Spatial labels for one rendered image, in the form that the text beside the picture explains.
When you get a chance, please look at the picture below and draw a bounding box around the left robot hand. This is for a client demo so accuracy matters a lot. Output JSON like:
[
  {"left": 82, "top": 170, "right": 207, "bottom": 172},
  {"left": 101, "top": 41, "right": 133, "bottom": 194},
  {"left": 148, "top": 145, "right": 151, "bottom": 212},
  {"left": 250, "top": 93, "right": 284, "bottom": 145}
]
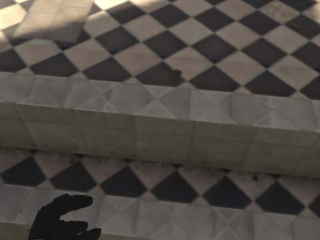
[{"left": 28, "top": 193, "right": 102, "bottom": 240}]

